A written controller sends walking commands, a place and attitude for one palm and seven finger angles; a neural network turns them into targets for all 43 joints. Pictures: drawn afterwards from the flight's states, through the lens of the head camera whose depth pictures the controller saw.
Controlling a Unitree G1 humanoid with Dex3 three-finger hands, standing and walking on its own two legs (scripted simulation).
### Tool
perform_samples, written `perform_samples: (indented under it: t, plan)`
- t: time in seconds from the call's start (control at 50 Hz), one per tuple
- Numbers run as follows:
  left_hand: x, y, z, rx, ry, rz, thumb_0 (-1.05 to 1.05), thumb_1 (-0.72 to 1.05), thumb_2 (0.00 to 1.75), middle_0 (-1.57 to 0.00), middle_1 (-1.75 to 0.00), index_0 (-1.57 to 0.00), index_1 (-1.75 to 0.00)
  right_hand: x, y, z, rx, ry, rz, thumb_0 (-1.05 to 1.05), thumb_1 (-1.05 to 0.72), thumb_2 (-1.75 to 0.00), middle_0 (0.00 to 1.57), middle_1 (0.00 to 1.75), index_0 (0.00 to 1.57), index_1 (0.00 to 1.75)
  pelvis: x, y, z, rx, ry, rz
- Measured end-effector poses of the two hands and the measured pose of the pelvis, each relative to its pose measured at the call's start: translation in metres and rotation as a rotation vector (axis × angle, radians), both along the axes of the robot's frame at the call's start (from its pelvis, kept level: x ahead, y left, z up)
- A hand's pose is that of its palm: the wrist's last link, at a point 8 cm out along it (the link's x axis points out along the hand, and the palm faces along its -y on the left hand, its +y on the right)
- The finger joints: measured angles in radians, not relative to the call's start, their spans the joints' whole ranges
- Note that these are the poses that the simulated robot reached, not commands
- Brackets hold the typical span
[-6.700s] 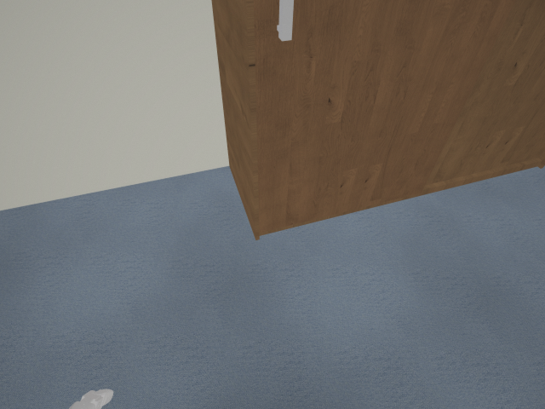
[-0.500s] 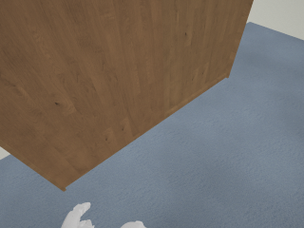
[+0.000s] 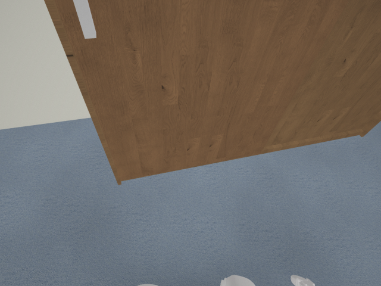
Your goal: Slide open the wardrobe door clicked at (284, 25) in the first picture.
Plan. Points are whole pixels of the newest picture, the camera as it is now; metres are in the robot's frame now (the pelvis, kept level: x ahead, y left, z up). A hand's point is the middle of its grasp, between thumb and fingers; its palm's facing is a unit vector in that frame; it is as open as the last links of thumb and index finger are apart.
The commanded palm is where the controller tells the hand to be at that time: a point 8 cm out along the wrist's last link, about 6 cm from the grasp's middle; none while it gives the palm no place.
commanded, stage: turn to face it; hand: left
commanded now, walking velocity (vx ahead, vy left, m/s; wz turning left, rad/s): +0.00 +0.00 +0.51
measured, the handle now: out of the picture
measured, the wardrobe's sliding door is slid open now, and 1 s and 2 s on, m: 0.00 0.00 0.00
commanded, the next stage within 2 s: take the last steps up to it in 0.44 s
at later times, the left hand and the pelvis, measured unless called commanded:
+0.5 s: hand out of the picture +0.04 +0.16 -0.13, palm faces +0.24 -0.93 -0.29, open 7.4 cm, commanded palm none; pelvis -0.02 -0.05 +0.01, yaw +14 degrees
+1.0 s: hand out of the picture -0.08 +0.17 -0.17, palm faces +0.36 -0.92 -0.16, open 7.4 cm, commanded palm none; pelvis +0.01 +0.00 +0.01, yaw +18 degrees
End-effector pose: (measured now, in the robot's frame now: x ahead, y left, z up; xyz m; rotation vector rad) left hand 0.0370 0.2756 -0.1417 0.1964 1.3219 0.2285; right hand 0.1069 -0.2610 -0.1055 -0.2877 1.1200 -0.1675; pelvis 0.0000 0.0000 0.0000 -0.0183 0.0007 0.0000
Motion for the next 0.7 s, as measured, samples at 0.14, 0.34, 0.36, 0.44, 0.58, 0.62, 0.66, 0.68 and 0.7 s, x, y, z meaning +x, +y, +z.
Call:
perform_samples:
  t: [0.14,0.34,0.36,0.44,0.58,0.62,0.66,0.68,0.7]
  plan:
    - [0.017,-0.001,0.019,0.004,-0.116,0.032,0.01,0.91,0.90,-0.19,-0.30,-0.19,-0.30,0.000,0.020,-0.004,0.045,0.032,0.054,0.00,-0.90,-0.90,0.20,0.30,0.20,0.30,-0.003,0.001,0.008,-0.002,-0.001,0.074]
    - [0.037,-0.043,0.036,0.047,-0.255,0.047,0.01,0.91,0.90,-0.20,-0.30,-0.19,-0.30,-0.026,-0.004,-0.038,0.120,0.109,0.064,0.00,-0.90,-0.90,0.20,0.30,0.21,0.30,-0.008,-0.034,-0.002,0.038,-0.006,0.160]
    - [0.034,-0.049,0.037,0.055,-0.263,0.051,0.01,0.91,0.90,-0.20,-0.30,-0.20,-0.30,-0.027,-0.009,-0.043,0.127,0.115,0.064,0.00,-0.90,-0.90,0.20,0.30,0.21,0.30,-0.009,-0.038,-0.004,0.033,-0.011,0.168]
    - [0.008,-0.068,0.044,0.062,-0.254,0.090,0.01,0.91,0.90,-0.20,-0.30,-0.20,-0.30,-0.031,-0.024,-0.046,0.130,0.152,0.082,0.00,-0.90,-0.90,0.20,0.30,0.20,0.30,-0.013,-0.049,0.001,0.048,-0.024,0.217]
    - [-0.051,-0.087,0.040,0.038,-0.160,0.194,0.01,0.91,0.90,-0.20,-0.30,-0.20,-0.30,-0.031,-0.037,-0.037,0.106,0.190,0.133,0.00,-0.91,-0.90,0.20,0.30,0.20,0.30,-0.019,-0.057,0.009,0.063,-0.024,0.267]
    - [-0.069,-0.091,0.036,0.024,-0.133,0.224,0.01,0.91,0.90,-0.20,-0.30,-0.20,-0.30,-0.030,-0.036,-0.035,0.094,0.202,0.156,0.00,-0.91,-0.90,0.20,0.30,0.20,0.30,-0.021,-0.057,0.010,0.062,-0.020,0.278]
    - [-0.089,-0.093,0.031,0.006,-0.103,0.257,0.01,0.91,0.90,-0.20,-0.30,-0.20,-0.30,-0.027,-0.031,-0.031,0.084,0.208,0.183,0.00,-0.91,-0.90,0.19,0.30,0.20,0.30,-0.022,-0.054,0.011,0.056,-0.016,0.289]
    - [-0.100,-0.094,0.029,-0.003,-0.085,0.274,0.01,0.91,0.90,-0.20,-0.30,-0.20,-0.30,-0.024,-0.027,-0.030,0.079,0.207,0.198,0.00,-0.91,-0.90,0.19,0.30,0.20,0.30,-0.023,-0.052,0.011,0.053,-0.013,0.295]
    - [-0.111,-0.094,0.026,-0.014,-0.067,0.291,0.01,0.91,0.90,-0.20,-0.30,-0.20,-0.30,-0.020,-0.023,-0.028,0.075,0.204,0.214,0.00,-0.91,-0.90,0.19,0.30,0.20,0.30,-0.023,-0.049,0.011,0.050,-0.010,0.300]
